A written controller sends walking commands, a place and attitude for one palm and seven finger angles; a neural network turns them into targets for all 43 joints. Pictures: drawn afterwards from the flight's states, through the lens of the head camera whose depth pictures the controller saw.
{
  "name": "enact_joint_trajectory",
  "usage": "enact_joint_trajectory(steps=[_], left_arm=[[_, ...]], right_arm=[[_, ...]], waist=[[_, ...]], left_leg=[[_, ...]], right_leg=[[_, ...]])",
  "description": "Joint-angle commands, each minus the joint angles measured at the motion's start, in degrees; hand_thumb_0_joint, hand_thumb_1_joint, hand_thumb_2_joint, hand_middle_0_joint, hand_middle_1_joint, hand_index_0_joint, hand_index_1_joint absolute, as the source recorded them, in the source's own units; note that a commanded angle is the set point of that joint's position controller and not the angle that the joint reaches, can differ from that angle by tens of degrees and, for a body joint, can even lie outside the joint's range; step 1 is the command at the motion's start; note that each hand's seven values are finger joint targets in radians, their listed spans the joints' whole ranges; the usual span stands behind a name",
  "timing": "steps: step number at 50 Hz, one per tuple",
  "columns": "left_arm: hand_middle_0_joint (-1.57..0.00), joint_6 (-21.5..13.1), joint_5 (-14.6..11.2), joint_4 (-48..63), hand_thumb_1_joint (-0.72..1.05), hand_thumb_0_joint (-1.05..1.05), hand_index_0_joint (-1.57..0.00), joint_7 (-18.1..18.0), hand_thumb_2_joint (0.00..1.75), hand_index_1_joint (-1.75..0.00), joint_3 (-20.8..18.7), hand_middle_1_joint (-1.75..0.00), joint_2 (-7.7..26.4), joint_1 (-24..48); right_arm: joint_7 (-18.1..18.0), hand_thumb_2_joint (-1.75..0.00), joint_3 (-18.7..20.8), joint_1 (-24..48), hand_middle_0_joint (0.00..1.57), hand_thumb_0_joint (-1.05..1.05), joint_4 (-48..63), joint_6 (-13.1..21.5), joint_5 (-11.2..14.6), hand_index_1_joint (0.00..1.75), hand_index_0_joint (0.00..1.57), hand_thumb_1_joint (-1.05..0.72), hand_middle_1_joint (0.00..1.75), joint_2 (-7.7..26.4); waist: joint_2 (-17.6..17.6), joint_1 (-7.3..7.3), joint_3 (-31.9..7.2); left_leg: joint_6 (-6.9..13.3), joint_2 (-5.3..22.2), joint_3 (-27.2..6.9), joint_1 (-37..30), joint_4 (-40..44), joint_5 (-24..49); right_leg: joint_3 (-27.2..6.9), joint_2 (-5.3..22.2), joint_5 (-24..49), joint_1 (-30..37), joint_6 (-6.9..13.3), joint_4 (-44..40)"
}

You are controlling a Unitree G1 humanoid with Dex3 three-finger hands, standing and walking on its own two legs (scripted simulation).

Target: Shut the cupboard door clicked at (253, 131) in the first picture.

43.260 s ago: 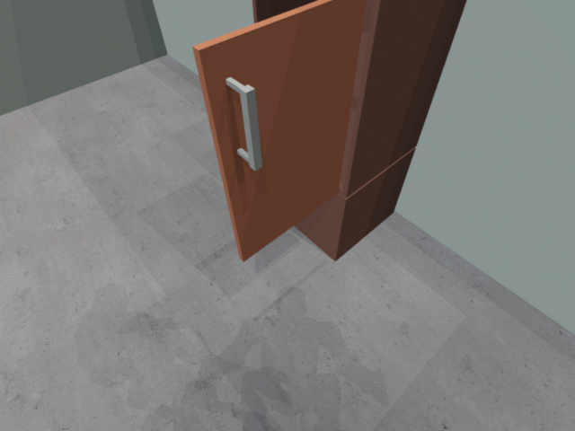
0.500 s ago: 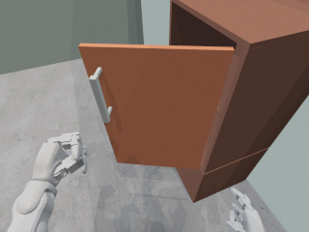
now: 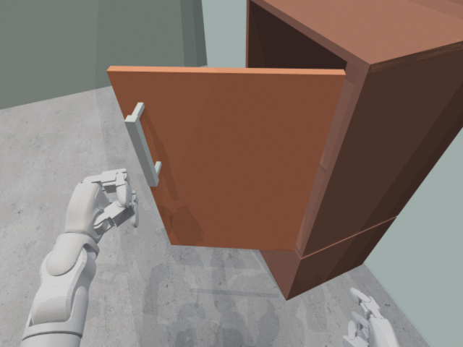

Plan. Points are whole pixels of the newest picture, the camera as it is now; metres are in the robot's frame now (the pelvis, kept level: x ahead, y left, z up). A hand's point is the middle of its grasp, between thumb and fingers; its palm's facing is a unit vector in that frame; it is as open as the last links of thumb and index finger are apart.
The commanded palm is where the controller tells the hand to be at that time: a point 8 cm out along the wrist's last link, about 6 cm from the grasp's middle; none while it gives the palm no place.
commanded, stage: bring the fist close to the handle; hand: left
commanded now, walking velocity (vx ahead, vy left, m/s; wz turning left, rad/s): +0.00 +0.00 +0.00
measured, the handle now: (146, 147) +0.44 +0.21 +0.11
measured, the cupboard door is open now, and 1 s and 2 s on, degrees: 63 63 45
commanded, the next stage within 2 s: push the door shut along its arc in 0.80 s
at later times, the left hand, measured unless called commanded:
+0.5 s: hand (147, 174) +0.36 +0.18 +0.12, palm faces +0.02 -1.00 -0.03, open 3.1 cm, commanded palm +0.33 +0.23 +0.12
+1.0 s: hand (148, 178) +0.35 +0.18 +0.12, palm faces +0.02 -1.00 -0.03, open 3.1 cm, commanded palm +0.33 +0.23 +0.12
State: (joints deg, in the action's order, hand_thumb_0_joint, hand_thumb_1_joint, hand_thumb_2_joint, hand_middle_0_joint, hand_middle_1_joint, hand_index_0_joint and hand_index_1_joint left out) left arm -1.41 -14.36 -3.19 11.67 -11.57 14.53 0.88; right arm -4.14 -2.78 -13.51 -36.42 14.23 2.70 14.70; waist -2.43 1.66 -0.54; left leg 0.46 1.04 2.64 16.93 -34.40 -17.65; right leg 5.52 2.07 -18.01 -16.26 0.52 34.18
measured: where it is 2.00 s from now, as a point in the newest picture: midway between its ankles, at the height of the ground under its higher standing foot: outside the picture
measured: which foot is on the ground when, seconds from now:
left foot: down 0.00-1.00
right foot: down 0.00-1.00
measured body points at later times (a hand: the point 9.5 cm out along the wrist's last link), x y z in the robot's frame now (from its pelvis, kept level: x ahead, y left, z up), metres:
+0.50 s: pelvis +0.01 +0.00 +0.00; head +0.02 -0.02 +0.45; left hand +0.36 +0.24 +0.12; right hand +0.15 -0.25 -0.10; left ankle +0.01 +0.11 -0.73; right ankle +0.00 -0.11 -0.73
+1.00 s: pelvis +0.00 +0.00 +0.00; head +0.01 -0.02 +0.45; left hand +0.34 +0.23 +0.13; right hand +0.16 -0.24 -0.09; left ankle +0.01 +0.11 -0.73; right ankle +0.00 -0.11 -0.73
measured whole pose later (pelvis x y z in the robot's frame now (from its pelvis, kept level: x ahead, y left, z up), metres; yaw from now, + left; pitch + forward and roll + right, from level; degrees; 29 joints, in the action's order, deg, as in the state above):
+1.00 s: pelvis +0.00 +0.00 +0.00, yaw -1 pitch +1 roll +0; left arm -3.7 -12.4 -20.6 10.7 -11.9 14.9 15.7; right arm -3.7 -2.5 -13.1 -36.2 8.6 3.0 14.5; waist -2.3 0.3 -1.1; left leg 0.4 1.2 3.1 17.2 -33.2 -17.0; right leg 4.9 1.8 -17.3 -17.0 0.7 33.3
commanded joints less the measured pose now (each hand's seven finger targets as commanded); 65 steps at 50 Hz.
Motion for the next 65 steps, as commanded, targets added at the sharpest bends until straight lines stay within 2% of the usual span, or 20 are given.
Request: enact_joint_trajectory(steps=[1, 2, 5, 7, 14, 20, 22, 25, 27, 29, 38, 40, 42, 45, 47, 50, 55, 57, 62, 65], left_arm=[[-1.30, -3.2, -0.5, 7.8, 0.90, 0.00, -1.30, -0.3, 0.90, -1.50, -4.5, -1.50, 9.9, 19.6], [-1.30, -3.1, -0.4, 6.8, 0.90, 0.00, -1.30, -0.4, 0.90, -1.50, -5.8, -1.50, 11.8, 19.8], [-1.30, -3.7, 0.0, 7.6, 0.90, 0.00, -1.30, -0.7, 0.90, -1.50, -2.9, -1.50, 9.3, 26.7], [-1.30, -3.9, 0.2, 3.4, 0.90, 0.00, -1.30, -1.1, 0.90, -1.50, -4.9, -1.50, 11.8, 28.3], [-1.30, -3.9, 0.5, -4.0, 0.90, 0.00, -1.30, -0.8, 0.90, -1.50, -5.7, -1.50, 11.8, 30.1], [-1.30, -5.3, 0.9, -5.0, 0.90, 0.00, -1.30, -1.2, 0.90, -1.50, -4.8, -1.50, 11.6, 36.5], [-1.30, -5.9, 0.9, -6.1, 0.90, 0.00, -1.30, -1.4, 0.90, -1.50, -7.6, -1.50, 14.3, 33.5], [-1.30, -6.4, 0.8, -4.2, 0.90, 0.00, -1.30, -0.8, 0.90, -1.50, -4.4, -1.50, 10.6, 33.3], [-1.30, -6.5, 0.9, -4.1, 0.90, 0.00, -1.30, -1.2, 0.90, -1.50, -6.4, -1.50, 13.1, 32.1], [-1.30, -6.5, 0.8, -1.5, 0.90, 0.00, -1.30, -1.2, 0.90, -1.50, -4.1, -1.50, 10.1, 32.5], [-1.30, -5.9, 1.2, -3.5, 0.90, 0.00, -1.30, -2.2, 0.90, -1.50, -3.9, -1.50, 11.0, 35.3], [-1.30, -6.1, 1.2, -3.0, 0.90, 0.00, -1.30, -2.2, 0.90, -1.50, -3.3, -1.50, 9.8, 35.0], [-1.30, -6.1, 1.3, -4.3, 0.90, 0.00, -1.30, -2.4, 0.90, -1.50, -5.3, -1.50, 12.3, 33.6], [-1.30, -6.1, 1.1, -3.4, 0.90, 0.00, -1.30, -1.9, 0.90, -1.50, -3.9, -1.50, 9.8, 32.3], [-1.30, -5.8, 1.2, -5.9, 0.90, 0.00, -1.30, -1.5, 0.90, -1.50, -4.4, -1.50, 11.2, 33.0], [-1.30, -5.9, 1.3, -7.4, 0.90, 0.00, -1.30, -0.4, 0.90, -1.50, -3.8, -1.50, 12.3, 40.2], [-1.30, -7.3, 0.8, -10.6, 0.90, 0.00, -1.30, 1.5, 0.90, -1.50, -4.1, -1.50, 13.8, 45.3], [-1.30, -7.6, 0.6, -14.8, 0.90, 0.00, -1.30, 2.3, 0.90, -1.50, -5.1, -1.50, 15.3, 45.9], [-1.30, -8.2, 0.7, -20.7, 0.90, 0.00, -1.30, 4.5, 0.90, -1.50, -4.6, -1.50, 16.0, 49.7], [-1.30, -9.3, 0.6, -22.0, 0.90, 0.00, -1.30, 5.7, 0.90, -1.50, -3.1, -1.50, 15.3, 54.8]], right_arm=[[-1.1, -0.90, 2.7, 5.4, 0.20, 0.00, 8.0, 2.6, 0.3, 0.30, 0.20, -0.90, 0.30, 6.7], [-1.1, -0.90, 2.7, 5.4, 0.20, 0.00, 7.9, 2.3, 0.2, 0.30, 0.20, -0.90, 0.30, 7.0], [-1.2, -0.90, 2.6, 5.9, 0.20, 0.00, 8.0, 2.1, 0.4, 0.30, 0.20, -0.90, 0.30, 6.4], [-1.3, -0.90, 2.6, 4.9, 0.20, 0.00, 7.1, 1.7, 0.2, 0.30, 0.20, -0.90, 0.30, 7.0], [-0.8, -0.90, 3.0, 4.2, 0.20, 0.00, 7.5, 0.1, 0.3, 0.30, 0.20, -0.90, 0.30, 7.1], [-0.4, -0.90, 3.3, 3.1, 0.20, 0.00, 7.5, -1.0, 0.4, 0.30, 0.20, -0.90, 0.30, 7.1], [-0.3, -0.90, 3.7, 2.3, 0.20, 0.00, 7.5, -1.3, 0.1, 0.30, 0.20, -0.90, 0.30, 7.6], [0.1, -0.90, 3.6, 2.9, 0.20, 0.00, 8.1, -1.4, 0.4, 0.30, 0.20, -0.90, 0.30, 7.1], [-0.1, -0.90, 3.9, 2.6, 0.20, 0.00, 8.0, -1.8, 0.3, 0.30, 0.20, -0.90, 0.30, 7.5], [0.1, -0.90, 3.9, 3.0, 0.20, 0.00, 8.4, -1.7, 0.5, 0.30, 0.20, -0.90, 0.30, 7.0], [-0.5, -0.90, 3.4, 4.0, 0.20, 0.00, 7.7, -2.4, 0.6, 0.30, 0.20, -0.90, 0.30, 7.1], [-0.5, -0.90, 3.3, 4.3, 0.20, 0.00, 8.0, -2.3, 0.5, 0.30, 0.20, -0.90, 0.30, 6.8], [-0.5, -0.90, 3.4, 3.8, 0.20, 0.00, 7.8, -2.4, 0.4, 0.30, 0.20, -0.90, 0.30, 7.2], [-0.1, -0.90, 3.2, 4.4, 0.20, 0.00, 8.4, -2.4, 0.4, 0.30, 0.20, -0.90, 0.30, 6.7], [-0.3, -0.90, 3.3, 3.9, 0.20, 0.00, 7.9, -2.7, 0.4, 0.30, 0.20, -0.90, 0.30, 7.2], [-0.8, -0.90, 3.1, 4.1, 0.20, 0.00, 7.4, -3.0, 0.7, 0.30, 0.20, -0.90, 0.30, 7.3], [-1.3, -0.90, 3.1, 3.4, 0.20, 0.00, 7.0, -3.0, 0.6, 0.30, 0.20, -0.90, 0.30, 7.6], [-1.3, -0.90, 3.1, 2.4, 0.20, 0.00, 6.5, -3.2, 0.4, 0.30, 0.20, -0.90, 0.30, 8.1], [-1.1, -0.90, 3.4, 1.0, 0.20, 0.00, 6.4, -3.7, 0.6, 0.30, 0.20, -0.90, 0.30, 8.7], [-1.1, -0.90, 3.6, 0.2, 0.20, 0.00, 6.0, -3.8, 0.6, 0.30, 0.20, -0.90, 0.30, 8.9]], waist=[[2.6, -0.82, -10.2], [3.3, -0.53, -10.5], [-1.5, -1.20, -13.1], [3.1, -1.60, -12.1], [2.5, -0.71, -14.5], [0.8, -1.57, -16.3], [3.8, -0.68, -17.5], [1.3, -1.09, -17.1], [2.6, -0.94, -16.4], [0.7, -0.95, -17.6], [2.6, -2.12, -13.4], [0.7, -1.66, -14.9], [3.1, -1.29, -15.3], [1.4, -0.98, -15.6], [4.8, -1.90, -13.6], [2.6, -3.18, -11.6], [0.4, -3.19, -15.4], [3.5, -3.41, -15.4], [3.7, -4.00, -15.2], [1.1, -4.97, -16.1]], left_leg=[[0.7, -1.3, -2.5, -3.9, 5.2, 9.6], [0.8, -1.2, -2.4, -3.5, 5.0, 9.7], [0.6, -1.3, -2.5, -5.8, 4.9, 10.8], [0.7, -1.0, -2.8, -4.7, 4.8, 10.6], [0.6, -1.3, -1.9, -4.0, 4.3, 13.9], [0.6, -1.2, -1.9, -5.5, 3.8, 15.7], [0.7, -1.0, -1.8, -4.9, 3.7, 16.7], [0.6, -1.1, -1.6, -5.6, 3.9, 17.7], [0.8, -1.0, -1.6, -5.3, 4.0, 17.5], [0.7, -1.0, -1.6, -6.6, 4.2, 18.2], [0.9, -1.1, -1.8, -5.3, 5.4, 11.5], [0.7, -1.2, -1.9, -6.1, 5.4, 12.2], [0.8, -1.0, -1.9, -5.7, 5.3, 12.7], [0.7, -1.3, -1.7, -6.2, 5.2, 14.4], [0.9, -1.1, -1.6, -5.2, 5.0, 13.0], [0.9, -1.2, -1.9, -4.7, 5.2, 9.9], [0.8, -1.4, -2.4, -6.0, 4.6, 10.8], [1.0, -1.4, -2.5, -4.8, 4.3, 10.5], [1.1, -1.5, -2.5, -3.3, 3.7, 9.8], [1.0, -1.7, -2.9, -3.7, 3.3, 8.9]], right_leg=[[-2.3, -1.6, 10.9, 1.5, 0.1, -5.0], [-2.8, -1.4, 10.6, 2.2, 0.1, -5.3], [-2.4, -1.5, 11.8, 1.6, 0.4, -4.6], [-2.4, -1.7, 11.6, 1.7, 0.3, -4.9], [-2.7, -1.3, 16.8, 3.3, 0.4, -4.0], [-2.6, -1.6, 18.7, 2.8, 0.5, -3.5], [-2.7, -1.6, 19.8, 4.7, 0.5, -3.3], [-2.5, -1.7, 21.1, 4.0, 0.5, -3.0], [-2.5, -1.7, 20.7, 4.5, 0.4, -3.4], [-2.4, -1.8, 21.2, 4.2, 0.5, -3.3], [-2.7, -1.7, 14.5, 2.3, 0.3, -5.2], [-2.7, -1.8, 15.1, 2.7, 0.5, -4.9], [-2.7, -1.7, 15.5, 3.9, 0.5, -4.9], [-2.5, -1.8, 17.9, 4.1, 0.6, -4.4], [-2.7, -1.7, 17.1, 3.3, 0.2, -5.0], [-3.1, -1.8, 13.7, 0.9, 0.3, -5.5], [-3.2, -1.7, 14.2, 1.4, 0.8, -4.9], [-3.5, -1.5, 14.1, 1.7, 0.6, -4.9], [-3.5, -1.4, 13.7, 0.5, 0.6, -4.3], [-3.5, -1.6, 12.5, -1.6, 0.8, -3.9]])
